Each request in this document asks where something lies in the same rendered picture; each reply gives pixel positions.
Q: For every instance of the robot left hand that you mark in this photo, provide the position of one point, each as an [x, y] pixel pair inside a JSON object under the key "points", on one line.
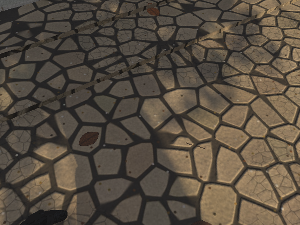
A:
{"points": [[42, 217]]}

